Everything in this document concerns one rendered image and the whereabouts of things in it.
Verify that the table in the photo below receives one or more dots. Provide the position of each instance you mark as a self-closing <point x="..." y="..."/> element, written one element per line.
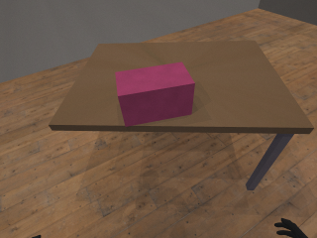
<point x="236" y="90"/>

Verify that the carton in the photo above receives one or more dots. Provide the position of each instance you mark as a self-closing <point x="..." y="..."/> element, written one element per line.
<point x="154" y="93"/>

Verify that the robot right hand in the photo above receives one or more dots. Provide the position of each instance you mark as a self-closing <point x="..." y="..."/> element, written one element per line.
<point x="294" y="232"/>

